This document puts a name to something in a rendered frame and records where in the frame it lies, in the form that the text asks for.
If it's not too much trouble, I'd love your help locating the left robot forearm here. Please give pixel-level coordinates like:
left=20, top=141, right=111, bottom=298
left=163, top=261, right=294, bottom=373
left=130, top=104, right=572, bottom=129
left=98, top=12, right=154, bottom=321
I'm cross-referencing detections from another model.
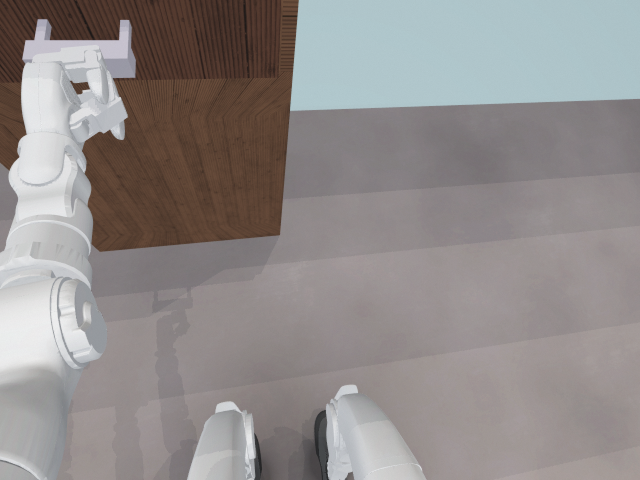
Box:
left=0, top=132, right=93, bottom=290

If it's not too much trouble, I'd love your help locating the robot right shin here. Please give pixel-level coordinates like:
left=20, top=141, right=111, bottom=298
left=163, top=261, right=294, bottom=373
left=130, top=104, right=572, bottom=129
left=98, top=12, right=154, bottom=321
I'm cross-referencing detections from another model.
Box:
left=326, top=385, right=358, bottom=480

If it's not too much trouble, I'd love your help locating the cabinet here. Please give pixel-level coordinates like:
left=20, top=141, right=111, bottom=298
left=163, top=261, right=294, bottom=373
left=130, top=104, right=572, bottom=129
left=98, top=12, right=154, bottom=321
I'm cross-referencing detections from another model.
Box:
left=0, top=0, right=299, bottom=252

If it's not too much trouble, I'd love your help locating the robot left hand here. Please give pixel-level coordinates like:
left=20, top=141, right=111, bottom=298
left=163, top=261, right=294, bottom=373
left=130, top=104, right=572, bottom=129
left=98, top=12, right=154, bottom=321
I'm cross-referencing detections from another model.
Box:
left=21, top=45, right=128, bottom=150

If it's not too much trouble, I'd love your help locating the right robot foot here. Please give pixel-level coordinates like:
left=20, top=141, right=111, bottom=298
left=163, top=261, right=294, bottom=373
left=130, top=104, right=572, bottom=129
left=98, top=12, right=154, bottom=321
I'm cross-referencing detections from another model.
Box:
left=314, top=410, right=347, bottom=480

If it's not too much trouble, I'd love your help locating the left robot upper arm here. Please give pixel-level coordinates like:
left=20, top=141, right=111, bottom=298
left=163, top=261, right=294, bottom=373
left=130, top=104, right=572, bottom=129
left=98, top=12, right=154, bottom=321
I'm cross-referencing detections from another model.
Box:
left=0, top=276, right=107, bottom=480

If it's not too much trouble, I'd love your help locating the drawer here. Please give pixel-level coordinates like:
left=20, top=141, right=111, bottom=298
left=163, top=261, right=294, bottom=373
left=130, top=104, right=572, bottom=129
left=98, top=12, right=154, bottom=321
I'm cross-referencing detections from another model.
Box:
left=0, top=0, right=281, bottom=83

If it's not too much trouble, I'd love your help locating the handle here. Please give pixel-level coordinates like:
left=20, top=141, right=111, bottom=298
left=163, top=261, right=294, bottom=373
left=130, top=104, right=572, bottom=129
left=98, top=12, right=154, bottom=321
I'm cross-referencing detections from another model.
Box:
left=22, top=19, right=136, bottom=78

